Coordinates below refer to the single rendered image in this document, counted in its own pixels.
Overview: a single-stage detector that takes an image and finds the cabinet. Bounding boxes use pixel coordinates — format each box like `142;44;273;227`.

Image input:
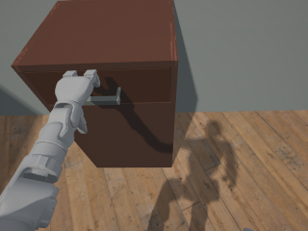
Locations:
11;0;179;168

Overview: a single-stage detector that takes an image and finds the handle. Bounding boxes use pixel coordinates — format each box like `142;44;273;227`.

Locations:
83;87;121;106

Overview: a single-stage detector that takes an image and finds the robot left upper arm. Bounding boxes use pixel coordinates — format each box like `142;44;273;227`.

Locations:
0;177;59;231

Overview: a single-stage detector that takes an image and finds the drawer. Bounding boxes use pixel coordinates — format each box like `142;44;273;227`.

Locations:
24;66;170;105

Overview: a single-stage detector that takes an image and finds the left robot forearm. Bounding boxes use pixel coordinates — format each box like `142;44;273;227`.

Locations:
0;99;83;209

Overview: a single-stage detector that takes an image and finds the robot left hand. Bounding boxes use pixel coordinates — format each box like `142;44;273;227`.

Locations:
55;69;100;134

